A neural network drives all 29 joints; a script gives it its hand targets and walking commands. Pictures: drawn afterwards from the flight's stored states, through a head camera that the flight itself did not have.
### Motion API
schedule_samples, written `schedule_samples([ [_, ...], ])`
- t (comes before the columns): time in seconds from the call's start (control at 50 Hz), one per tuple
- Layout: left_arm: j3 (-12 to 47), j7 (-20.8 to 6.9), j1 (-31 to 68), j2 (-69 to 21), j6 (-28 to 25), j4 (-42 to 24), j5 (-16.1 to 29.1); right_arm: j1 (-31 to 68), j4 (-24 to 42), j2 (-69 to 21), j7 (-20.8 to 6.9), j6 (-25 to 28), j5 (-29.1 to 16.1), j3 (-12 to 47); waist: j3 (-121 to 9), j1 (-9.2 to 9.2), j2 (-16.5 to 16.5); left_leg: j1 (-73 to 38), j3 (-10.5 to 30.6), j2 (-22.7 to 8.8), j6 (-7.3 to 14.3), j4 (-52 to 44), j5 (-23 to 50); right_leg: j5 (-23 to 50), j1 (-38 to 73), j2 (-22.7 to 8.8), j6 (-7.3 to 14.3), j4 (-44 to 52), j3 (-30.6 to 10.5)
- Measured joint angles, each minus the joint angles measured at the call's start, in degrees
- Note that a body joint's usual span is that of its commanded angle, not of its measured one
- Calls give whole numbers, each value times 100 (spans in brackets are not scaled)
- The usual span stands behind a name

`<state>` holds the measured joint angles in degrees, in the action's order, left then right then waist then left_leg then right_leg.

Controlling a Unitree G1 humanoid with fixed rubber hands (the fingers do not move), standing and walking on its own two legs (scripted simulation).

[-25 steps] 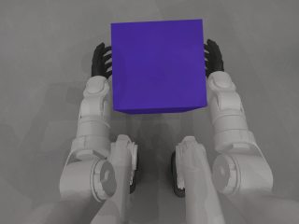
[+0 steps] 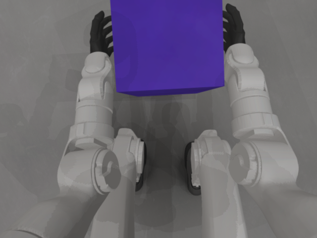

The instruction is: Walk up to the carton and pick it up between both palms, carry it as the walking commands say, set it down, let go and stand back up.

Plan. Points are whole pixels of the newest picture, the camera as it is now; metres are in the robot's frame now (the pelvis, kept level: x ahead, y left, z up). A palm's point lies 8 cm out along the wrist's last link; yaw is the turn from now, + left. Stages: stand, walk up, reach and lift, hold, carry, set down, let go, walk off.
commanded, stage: set down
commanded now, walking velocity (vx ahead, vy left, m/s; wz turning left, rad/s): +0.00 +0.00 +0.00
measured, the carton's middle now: (166, 55) +0.50 +0.00 -0.19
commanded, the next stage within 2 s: none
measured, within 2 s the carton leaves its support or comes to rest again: rests again in 1.28 s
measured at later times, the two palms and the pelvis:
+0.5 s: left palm (110, 53) +0.51 +0.15 -0.19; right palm (222, 46) +0.53 -0.14 -0.19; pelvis +0.00 +0.00 -0.05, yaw +0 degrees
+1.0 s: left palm (110, 54) +0.51 +0.15 -0.20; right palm (219, 48) +0.53 -0.14 -0.21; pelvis +0.00 +0.00 -0.06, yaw +0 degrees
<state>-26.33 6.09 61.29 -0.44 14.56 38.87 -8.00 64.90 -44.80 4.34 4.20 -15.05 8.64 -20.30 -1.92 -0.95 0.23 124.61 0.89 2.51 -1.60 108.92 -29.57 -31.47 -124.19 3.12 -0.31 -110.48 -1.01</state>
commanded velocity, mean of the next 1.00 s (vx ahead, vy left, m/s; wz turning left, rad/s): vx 0.00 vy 0.00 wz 0.00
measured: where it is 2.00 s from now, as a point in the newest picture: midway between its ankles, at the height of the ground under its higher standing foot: (165, 175)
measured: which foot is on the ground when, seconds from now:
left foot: down 0.00-1.00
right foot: down 0.00-1.00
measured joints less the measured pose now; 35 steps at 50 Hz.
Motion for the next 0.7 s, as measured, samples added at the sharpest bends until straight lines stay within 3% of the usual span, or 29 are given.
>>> schedule_samples([
  [0.52,324,217,782,444,-164,462,524,825,-477,496,265,137,-560,529,969,-28,22,595,-19,26,-42,1071,-175,-175,-604,43,-18,-1083,17],
  [0.7,266,204,808,446,-222,601,496,890,-636,516,277,174,-559,548,948,-34,39,635,-9,42,-54,1151,-196,-199,-644,46,-11,-1166,25],
])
